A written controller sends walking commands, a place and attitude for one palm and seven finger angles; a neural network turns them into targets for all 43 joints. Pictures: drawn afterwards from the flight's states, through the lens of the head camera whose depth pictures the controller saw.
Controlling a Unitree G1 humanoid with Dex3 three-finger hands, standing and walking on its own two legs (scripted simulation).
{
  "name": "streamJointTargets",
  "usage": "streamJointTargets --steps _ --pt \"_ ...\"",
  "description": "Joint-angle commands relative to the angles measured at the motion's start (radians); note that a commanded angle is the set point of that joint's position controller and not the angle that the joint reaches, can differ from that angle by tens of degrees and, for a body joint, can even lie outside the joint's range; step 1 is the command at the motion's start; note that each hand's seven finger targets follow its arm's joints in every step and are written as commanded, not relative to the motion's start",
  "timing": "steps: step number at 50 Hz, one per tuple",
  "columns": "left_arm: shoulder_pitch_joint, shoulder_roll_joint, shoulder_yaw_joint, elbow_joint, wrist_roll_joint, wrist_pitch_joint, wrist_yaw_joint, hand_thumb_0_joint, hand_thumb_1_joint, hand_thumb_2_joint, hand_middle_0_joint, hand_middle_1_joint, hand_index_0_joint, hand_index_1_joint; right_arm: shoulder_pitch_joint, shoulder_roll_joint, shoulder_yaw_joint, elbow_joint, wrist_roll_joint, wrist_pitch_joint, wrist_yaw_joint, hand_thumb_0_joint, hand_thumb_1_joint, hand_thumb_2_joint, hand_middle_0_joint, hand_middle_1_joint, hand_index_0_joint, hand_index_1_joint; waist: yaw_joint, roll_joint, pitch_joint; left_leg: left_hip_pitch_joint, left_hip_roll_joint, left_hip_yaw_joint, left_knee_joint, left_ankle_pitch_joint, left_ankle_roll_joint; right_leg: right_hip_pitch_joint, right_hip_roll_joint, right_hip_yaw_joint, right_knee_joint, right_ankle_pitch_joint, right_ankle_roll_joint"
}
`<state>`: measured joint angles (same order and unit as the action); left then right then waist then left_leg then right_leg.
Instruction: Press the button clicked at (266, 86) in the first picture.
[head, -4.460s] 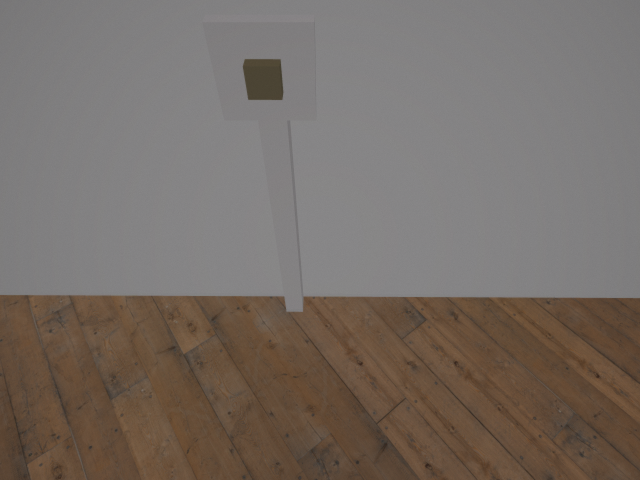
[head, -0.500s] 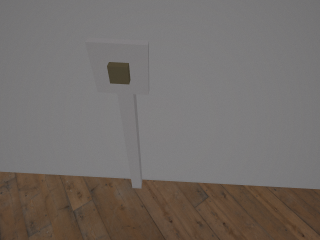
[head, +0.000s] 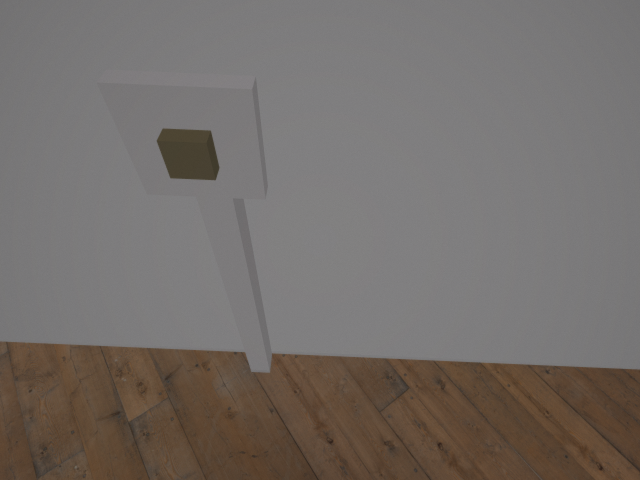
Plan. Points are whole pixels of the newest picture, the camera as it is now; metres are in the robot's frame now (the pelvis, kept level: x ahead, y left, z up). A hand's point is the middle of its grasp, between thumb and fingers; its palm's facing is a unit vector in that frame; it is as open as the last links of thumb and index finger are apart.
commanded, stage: come to a stop and stand still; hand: left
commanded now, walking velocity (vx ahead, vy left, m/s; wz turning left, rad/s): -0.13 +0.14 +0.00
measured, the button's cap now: (190, 153) +0.48 +0.20 +0.14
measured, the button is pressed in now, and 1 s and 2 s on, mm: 0 0 0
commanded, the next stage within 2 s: look again from close up in 1.28 s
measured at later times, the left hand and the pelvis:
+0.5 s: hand out of the picture -0.02 +0.20 -0.17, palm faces +0.07 -0.99 -0.15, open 7.3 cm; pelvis -0.04 +0.03 +0.01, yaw +0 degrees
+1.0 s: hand out of the picture -0.06 +0.11 -0.17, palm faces +0.05 -0.99 -0.12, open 7.4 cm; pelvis -0.03 -0.02 +0.01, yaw +0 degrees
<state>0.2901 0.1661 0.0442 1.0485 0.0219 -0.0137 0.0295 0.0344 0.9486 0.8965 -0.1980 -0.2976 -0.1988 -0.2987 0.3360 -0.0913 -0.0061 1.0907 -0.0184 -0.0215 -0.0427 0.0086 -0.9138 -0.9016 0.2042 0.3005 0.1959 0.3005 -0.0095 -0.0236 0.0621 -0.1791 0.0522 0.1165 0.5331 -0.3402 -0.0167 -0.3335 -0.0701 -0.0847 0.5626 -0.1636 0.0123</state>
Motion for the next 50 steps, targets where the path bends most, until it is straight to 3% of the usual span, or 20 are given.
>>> streamJointTargets --steps 1,2,4,9,12,13,14,15,16,17,19,25,29,32,34,36,37,38,43,50 --pt "0.146 0.154 0.020 -0.017 0.000 -0.009 0.004 0.000 0.900 0.900 -0.200 -0.300 -0.200 -0.300 0.107 -0.075 -0.050 -0.043 0.018 0.012 0.004 0.000 -0.900 -0.900 0.200 0.300 0.200 0.300 0.019 -0.111 -0.135 -0.169 -0.036 -0.014 0.174 -0.119 0.009 0.257 -0.285 0.214 -0.076 0.825 -0.149" --pt "0.135 0.145 0.019 -0.019 0.002 -0.010 0.009 0.000 0.900 0.900 -0.200 -0.300 -0.200 -0.300 0.085 -0.059 -0.047 -0.048 0.019 0.027 0.001 0.000 -0.900 -0.900 0.200 0.300 0.200 0.300 0.025 -0.209 -0.149 -0.175 -0.038 -0.019 0.280 -0.230 0.003 0.248 -0.304 0.248 -0.118 0.844 -0.190" --pt "0.091 0.125 0.018 -0.036 0.007 -0.007 0.019 0.000 0.900 0.900 -0.200 -0.300 -0.200 -0.300 0.032 -0.071 -0.047 -0.058 0.015 0.039 0.004 0.000 -0.900 -0.900 0.200 0.300 0.200 0.300 0.041 -0.272 -0.112 -0.235 -0.028 -0.084 0.427 -0.253 0.003 0.208 -0.298 0.257 -0.148 0.758 -0.221" --pt "0.003 0.161 0.039 -0.095 0.015 0.014 0.027 0.000 0.900 0.900 -0.200 -0.300 -0.200 -0.300 0.005 -0.073 -0.045 -0.072 0.013 0.046 0.027 0.000 -0.900 -0.900 0.200 0.300 0.200 0.300 0.031 -0.171 -0.114 -0.186 -0.044 -0.063 0.308 -0.162 -0.005 0.130 -0.260 0.230 -0.201 0.345 -0.213" --pt "-0.038 0.164 0.043 -0.110 0.011 0.026 0.023 0.000 0.900 0.900 -0.200 -0.300 -0.200 -0.300 0.071 -0.060 -0.042 -0.057 0.011 0.038 0.029 0.000 -0.900 -0.900 0.200 0.300 0.200 0.300 -0.004 -0.138 -0.115 -0.017 -0.065 -0.027 0.042 0.004 0.005 0.017 -0.198 0.201 -0.191 0.020 -0.159" --pt "-0.052 0.150 0.040 -0.114 0.004 0.033 0.021 0.000 0.900 0.900 -0.200 -0.300 -0.200 -0.300 0.107 -0.066 -0.040 -0.045 0.010 0.034 0.029 0.000 -0.900 -0.900 0.200 0.300 0.200 0.300 -0.022 -0.103 -0.104 0.073 -0.063 -0.024 -0.071 0.075 0.010 -0.053 -0.159 0.170 -0.167 -0.119 -0.120" --pt "-0.056 0.104 0.029 -0.120 -0.004 0.040 0.017 0.000 0.900 0.900 -0.200 -0.300 -0.200 -0.300 0.119 -0.107 -0.042 -0.047 0.005 0.027 0.026 0.000 -0.900 -0.900 0.200 0.300 0.200 0.300 -0.028 0.047 -0.080 0.095 0.013 -0.121 -0.185 0.029 0.028 -0.120 -0.085 0.123 -0.073 -0.239 -0.077" --pt "-0.048 0.044 0.017 -0.132 -0.013 0.046 0.008 0.000 0.900 0.900 -0.200 -0.300 -0.200 -0.300 0.078 -0.173 -0.053 -0.073 -0.010 0.023 0.022 0.000 -0.900 -0.900 0.200 0.300 0.200 0.300 -0.018 0.290 -0.014 -0.025 0.196 -0.377 -0.333 -0.132 0.093 -0.176 0.018 0.033 0.068 -0.321 -0.018" --pt "-0.073 0.039 0.014 -0.136 -0.006 0.046 0.006 0.000 0.900 0.900 -0.200 -0.300 -0.200 -0.300 0.021 -0.199 -0.052 -0.105 -0.016 0.026 0.019 0.000 -0.900 -0.900 0.200 0.300 0.200 0.300 -0.015 0.292 0.061 -0.197 0.272 -0.460 -0.420 -0.219 0.167 -0.131 0.038 0.053 0.195 -0.316 -0.018" --pt "-0.057 0.047 0.014 -0.119 0.001 0.048 0.000 0.000 0.900 0.900 -0.200 -0.300 -0.200 -0.300 -0.049 -0.181 -0.045 -0.120 -0.018 0.020 0.018 0.000 -0.900 -0.900 0.200 0.300 0.200 0.300 0.016 0.269 0.075 -0.281 0.264 -0.440 -0.445 -0.282 0.188 -0.076 0.015 0.100 0.278 -0.265 -0.029" --pt "0.007 0.032 0.012 -0.068 0.014 0.046 -0.014 0.000 0.900 0.900 -0.200 -0.300 -0.200 -0.300 -0.080 -0.157 -0.032 -0.117 -0.015 0.009 0.012 0.000 -0.900 -0.900 0.200 0.300 0.200 0.300 0.044 0.174 0.065 -0.244 0.192 -0.343 -0.413 -0.228 0.155 -0.081 0.041 0.100 0.387 -0.190 -0.028" --pt "0.006 0.021 -0.001 -0.043 0.012 0.024 -0.021 0.000 0.900 0.900 -0.200 -0.300 -0.200 -0.300 0.069 -0.146 -0.033 -0.070 -0.009 -0.015 0.001 0.000 -0.900 -0.900 0.200 0.300 0.200 0.300 -0.014 0.097 0.024 0.030 0.203 -0.304 -0.381 -0.019 0.175 -0.205 0.021 0.077 0.356 -0.181 -0.008" --pt "-0.016 -0.008 -0.019 -0.040 0.004 0.017 -0.019 0.000 0.900 0.900 -0.200 -0.300 -0.200 -0.300 0.105 -0.161 -0.033 -0.042 -0.016 -0.012 -0.001 0.000 -0.900 -0.900 0.200 0.300 0.200 0.300 -0.039 0.110 -0.026 0.074 0.222 -0.296 -0.323 0.173 0.200 -0.083 0.023 0.053 0.124 -0.297 -0.012" --pt "0.047 -0.019 -0.023 -0.009 -0.002 0.008 -0.014 0.000 0.900 0.900 -0.200 -0.300 -0.200 -0.300 0.096 -0.165 -0.033 -0.021 -0.008 -0.004 0.002 0.000 -0.900 -0.900 0.200 0.300 0.200 0.300 -0.007 0.095 -0.059 0.017 0.179 -0.259 -0.250 0.215 0.168 0.081 0.043 0.037 -0.098 -0.191 -0.020" --pt "0.113 0.007 -0.021 0.025 -0.004 -0.004 -0.002 0.000 0.900 0.900 -0.200 -0.300 -0.200 -0.300 0.083 -0.121 -0.022 -0.014 0.007 -0.006 0.007 0.000 -0.900 -0.900 0.200 0.300 0.200 0.300 0.019 0.009 -0.089 -0.119 0.107 -0.182 -0.177 0.124 0.096 0.276 -0.015 0.119 -0.221 -0.048 -0.035" --pt "0.130 0.050 -0.027 0.047 -0.010 -0.010 0.003 0.000 0.900 0.900 -0.200 -0.300 -0.200 -0.300 0.055 -0.073 -0.003 -0.015 0.010 -0.008 0.013 0.000 -0.900 -0.900 0.200 0.300 0.200 0.300 0.017 -0.085 -0.022 -0.166 0.008 -0.083 -0.121 0.036 0.045 0.237 -0.132 0.217 -0.262 -0.038 -0.095" --pt "0.116 0.053 -0.031 0.047 -0.011 -0.011 0.003 0.000 0.900 0.900 -0.200 -0.300 -0.200 -0.300 0.062 -0.069 0.001 -0.006 0.006 -0.005 0.017 0.000 -0.900 -0.900 0.200 0.300 0.200 0.300 0.004 -0.070 -0.010 -0.133 -0.007 -0.081 -0.127 0.049 0.040 0.187 -0.131 0.207 -0.257 -0.050 -0.107" --pt "0.110 0.040 -0.032 0.050 -0.014 -0.019 0.004 0.000 0.900 0.900 -0.200 -0.300 -0.200 -0.300 0.065 -0.064 0.002 0.012 0.001 0.001 0.015 0.000 -0.900 -0.900 0.200 0.300 0.200 0.300 0.002 -0.145 -0.002 -0.086 0.004 -0.078 -0.108 0.093 0.036 0.143 -0.096 0.201 -0.263 -0.040 -0.105" --pt "0.132 0.000 -0.046 0.061 -0.016 -0.019 0.010 0.000 0.900 0.900 -0.200 -0.300 -0.200 -0.300 0.097 -0.063 0.009 0.061 0.005 0.001 0.008 0.000 -0.900 -0.900 0.200 0.300 0.200 0.300 0.005 0.000 0.072 -0.042 0.045 -0.109 -0.147 0.227 0.044 0.105 -0.042 0.141 -0.233 0.040 -0.078" --pt "0.158 0.001 -0.045 0.071 -0.016 -0.022 0.013 0.000 0.900 0.900 -0.200 -0.300 -0.200 -0.300 0.078 -0.062 0.007 0.060 0.007 -0.001 -0.001 0.000 -0.900 -0.900 0.200 0.300 0.200 0.300 0.010 0.032 0.020 -0.006 0.052 -0.105 -0.147 0.252 0.038 0.153 -0.042 0.142 -0.229 0.132 -0.070"
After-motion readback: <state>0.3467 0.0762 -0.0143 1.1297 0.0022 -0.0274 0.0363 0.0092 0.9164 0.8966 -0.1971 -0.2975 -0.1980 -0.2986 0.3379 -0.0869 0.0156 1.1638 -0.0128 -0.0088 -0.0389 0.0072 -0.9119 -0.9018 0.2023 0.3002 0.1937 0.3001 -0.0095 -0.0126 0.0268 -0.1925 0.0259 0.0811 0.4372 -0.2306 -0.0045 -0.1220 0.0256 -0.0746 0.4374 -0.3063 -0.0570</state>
